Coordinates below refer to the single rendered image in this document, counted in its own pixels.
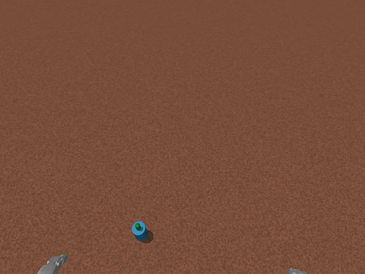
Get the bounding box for bottle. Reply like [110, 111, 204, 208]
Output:
[132, 221, 148, 241]

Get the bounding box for left robot hand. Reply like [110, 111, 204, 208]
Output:
[37, 254, 67, 274]

